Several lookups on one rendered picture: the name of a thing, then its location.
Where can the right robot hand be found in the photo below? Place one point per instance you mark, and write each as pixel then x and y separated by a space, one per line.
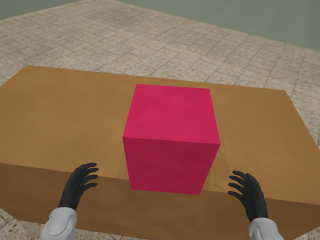
pixel 252 196

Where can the carton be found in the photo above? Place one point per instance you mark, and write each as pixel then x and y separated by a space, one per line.
pixel 170 138

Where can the robot left forearm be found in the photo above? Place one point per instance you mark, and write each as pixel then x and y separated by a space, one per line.
pixel 61 225

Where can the robot right forearm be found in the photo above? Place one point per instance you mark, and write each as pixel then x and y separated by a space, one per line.
pixel 263 229

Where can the pedestal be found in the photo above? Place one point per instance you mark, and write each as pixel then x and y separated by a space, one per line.
pixel 53 120

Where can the left robot hand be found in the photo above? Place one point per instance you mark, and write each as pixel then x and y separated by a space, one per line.
pixel 75 187

